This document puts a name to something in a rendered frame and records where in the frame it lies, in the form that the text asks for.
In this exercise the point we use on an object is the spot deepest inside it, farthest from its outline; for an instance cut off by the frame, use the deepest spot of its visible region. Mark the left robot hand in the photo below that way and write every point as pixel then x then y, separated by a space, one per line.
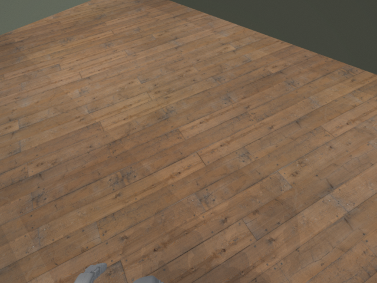
pixel 91 273

